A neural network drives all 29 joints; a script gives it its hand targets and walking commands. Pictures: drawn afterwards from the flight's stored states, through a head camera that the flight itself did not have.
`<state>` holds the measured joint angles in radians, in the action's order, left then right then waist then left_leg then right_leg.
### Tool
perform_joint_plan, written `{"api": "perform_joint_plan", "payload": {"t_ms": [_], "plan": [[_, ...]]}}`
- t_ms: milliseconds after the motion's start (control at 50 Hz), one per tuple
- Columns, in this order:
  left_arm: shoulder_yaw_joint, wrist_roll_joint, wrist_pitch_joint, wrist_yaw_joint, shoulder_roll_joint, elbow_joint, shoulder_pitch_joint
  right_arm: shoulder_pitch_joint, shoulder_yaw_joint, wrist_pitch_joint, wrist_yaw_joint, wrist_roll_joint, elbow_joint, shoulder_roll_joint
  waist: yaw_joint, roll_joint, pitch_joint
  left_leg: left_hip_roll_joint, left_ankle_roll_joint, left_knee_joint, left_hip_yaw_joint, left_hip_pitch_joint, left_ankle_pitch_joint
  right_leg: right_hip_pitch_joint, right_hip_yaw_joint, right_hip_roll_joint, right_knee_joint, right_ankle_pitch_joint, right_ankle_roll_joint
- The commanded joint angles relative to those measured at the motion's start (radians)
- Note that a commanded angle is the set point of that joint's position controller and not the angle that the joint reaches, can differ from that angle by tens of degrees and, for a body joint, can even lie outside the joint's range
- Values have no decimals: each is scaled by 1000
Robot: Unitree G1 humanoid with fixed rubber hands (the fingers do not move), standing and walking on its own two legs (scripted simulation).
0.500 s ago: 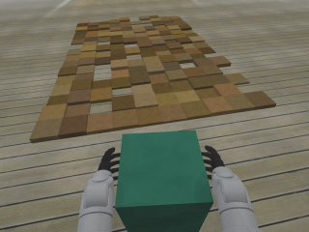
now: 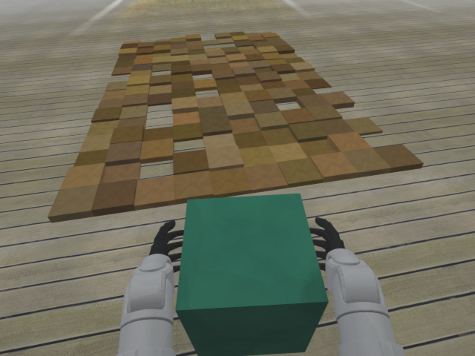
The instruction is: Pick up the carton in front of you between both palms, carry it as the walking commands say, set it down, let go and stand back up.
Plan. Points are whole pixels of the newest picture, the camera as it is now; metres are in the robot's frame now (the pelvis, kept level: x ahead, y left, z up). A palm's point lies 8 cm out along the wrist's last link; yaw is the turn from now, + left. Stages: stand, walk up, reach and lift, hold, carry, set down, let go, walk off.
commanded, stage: hold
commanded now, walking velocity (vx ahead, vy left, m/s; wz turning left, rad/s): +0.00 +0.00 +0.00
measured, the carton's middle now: (248, 278) +0.30 +0.00 -0.03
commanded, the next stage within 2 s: carry in 0.84 s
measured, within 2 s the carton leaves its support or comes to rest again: neither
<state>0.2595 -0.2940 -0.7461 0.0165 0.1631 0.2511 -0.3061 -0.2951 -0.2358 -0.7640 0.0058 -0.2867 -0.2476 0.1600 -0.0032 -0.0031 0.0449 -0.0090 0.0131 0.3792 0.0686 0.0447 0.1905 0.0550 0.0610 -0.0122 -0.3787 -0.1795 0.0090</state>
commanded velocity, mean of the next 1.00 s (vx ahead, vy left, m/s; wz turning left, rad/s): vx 0.10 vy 0.00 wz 0.00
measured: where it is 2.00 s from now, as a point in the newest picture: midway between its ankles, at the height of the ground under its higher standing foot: (243, 322)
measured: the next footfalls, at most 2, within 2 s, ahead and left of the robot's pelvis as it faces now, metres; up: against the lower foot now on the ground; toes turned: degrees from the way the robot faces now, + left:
right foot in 1.30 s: +0.22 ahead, -0.10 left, +0.00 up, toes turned -10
left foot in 1.70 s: +0.53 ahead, +0.13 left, +0.00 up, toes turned +14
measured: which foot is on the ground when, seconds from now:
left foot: down 0.00-1.00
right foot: down 0.00-1.00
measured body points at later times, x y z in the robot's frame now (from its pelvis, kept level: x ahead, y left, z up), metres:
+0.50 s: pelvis +0.01 +0.00 +0.00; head -0.03 +0.00 +0.45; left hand +0.31 +0.15 +0.04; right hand +0.31 -0.15 +0.04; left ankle +0.02 +0.13 -0.74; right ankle +0.03 -0.13 -0.74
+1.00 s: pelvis +0.02 +0.01 +0.00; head -0.02 +0.01 +0.44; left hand +0.32 +0.16 +0.05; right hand +0.32 -0.14 +0.05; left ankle +0.02 +0.13 -0.74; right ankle +0.03 -0.13 -0.74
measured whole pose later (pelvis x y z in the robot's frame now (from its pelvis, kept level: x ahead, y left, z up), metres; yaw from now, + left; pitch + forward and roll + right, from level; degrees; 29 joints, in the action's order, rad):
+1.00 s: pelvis +0.02 +0.01 +0.00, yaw +2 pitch +0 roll +0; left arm 0.17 -0.23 -0.82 -0.02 0.15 0.10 -0.24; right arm -0.21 -0.17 -0.83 -0.02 -0.21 -0.09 0.13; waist 0.01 0.01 -0.10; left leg 0.01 0.01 0.53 0.01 0.25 0.36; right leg 0.22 0.03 0.01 -0.46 -0.24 0.00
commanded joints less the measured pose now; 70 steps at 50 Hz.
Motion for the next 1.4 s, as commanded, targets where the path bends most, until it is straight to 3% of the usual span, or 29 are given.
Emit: {"api": "perform_joint_plan", "payload": {"t_ms": [0,440,800,820,860,880,940,980,1000,1020,1040,1060,1080,1120,1160,1220,1260,1280,1300,1320,1340,1360,1380], "plan": [[-531,244,24,233,901,5,-487,-537,531,45,230,254,38,906,-1,5,-214,-77,-16,-75,-6,4,-15,-41,0,-72,69,15,-5],[-561,262,13,220,887,-74,-380,-428,555,36,216,269,113,887,2,-1,-241,-84,-5,-78,5,-48,-186,-83,7,-82,72,182,-1],[-565,264,14,215,884,-75,-388,-439,560,36,215,268,120,877,0,-1,-225,-83,-7,-77,5,-31,-135,-63,5,-82,68,126,-4],[-591,279,8,216,897,-65,-441,-475,583,31,216,281,112,891,3,21,-252,102,-18,-2,-9,87,29,53,-3,107,6,-44,-18],[-608,300,2,213,901,-90,-441,-497,607,27,216,313,145,889,-1,35,-227,69,-13,-19,10,203,437,148,51,104,85,-497,-27],[-629,311,-3,210,910,-113,-457,-517,630,23,215,329,168,895,0,54,-204,54,-8,16,-4,265,501,166,77,113,102,-588,-37],[-686,349,-38,187,898,-186,-417,-523,701,-13,206,383,240,892,-10,146,-297,2,11,209,-125,289,199,113,192,215,143,-441,-101],[-731,370,-85,165,878,-247,-385,-517,757,-58,200,429,295,881,-4,128,-337,6,-4,91,-149,175,190,189,156,213,114,-433,-114],[-754,385,-113,159,861,-297,-400,-513,774,-84,196,447,317,876,2,99,-342,11,-15,21,-136,118,234,243,87,176,73,-481,-93],[-779,408,-145,156,851,-337,-423,-505,780,-113,189,459,334,856,7,-2,-317,93,-43,-62,-2,72,345,333,-5,113,-50,-464,-55],[-797,433,-178,154,841,-362,-443,-482,781,-144,182,463,342,835,22,-198,-291,246,-105,-188,253,-8,491,484,-119,41,-292,-368,-9],[-817,456,-212,152,821,-377,-450,-441,783,-176,170,461,349,814,29,-257,-219,359,-170,-256,436,-80,442,668,-165,22,-381,-324,0],[-846,488,-241,153,830,-397,-458,-435,783,-204,158,465,387,794,32,-204,-208,385,-216,-249,454,-94,305,705,-123,69,-402,-306,-9],[-873,544,-286,152,847,-431,-436,-439,802,-256,142,496,472,797,28,-128,-277,339,-197,-206,287,-140,120,662,-134,73,-341,-275,-9],[-891,574,-322,148,862,-478,-403,-422,831,-296,138,532,546,813,28,-155,-325,274,-158,-181,146,-133,5,572,-188,35,-268,-187,0],[-885,576,-373,138,865,-541,-323,-347,851,-352,145,559,606,828,27,-174,-346,238,-139,-140,36,-71,-48,423,-248,6,-118,-104,7],[-870,557,-402,133,855,-571,-251,-297,853,-383,152,563,629,834,14,-115,-371,193,-101,-10,-63,91,-14,130,-297,-14,32,10,5],[-864,547,-415,132,849,-591,-228,-266,852,-395,156,565,634,831,10,-70,-408,175,-78,103,-104,235,-18,-84,-245,38,30,-4,-14],[-852,538,-430,130,852,-593,-192,-266,848,-411,160,571,651,818,-12,76,-460,129,-38,337,-175,408,131,-251,12,231,100,-213,-64],[-837,528,-435,130,837,-581,-187,-319,860,-432,162,589,693,804,-27,295,-421,30,-9,552,-217,700,308,-360,385,450,175,-321,-188],[-831,533,-442,127,839,-605,-230,-388,873,-445,166,610,713,794,-22,219,-369,80,-36,678,-112,766,327,-296,459,494,184,-270,-249],[-831,545,-450,123,843,-633,-272,-418,873,-452,170,629,716,799,-20,138,-343,115,-46,730,-89,774,313,-229,399,466,177,-205,-248],[-835,561,-459,121,849,-653,-313,-430,868,-456,170,638,708,809,-18,68,-342,142,-46,733,-83,763,252,-187,312,434,187,-188,-221]]}}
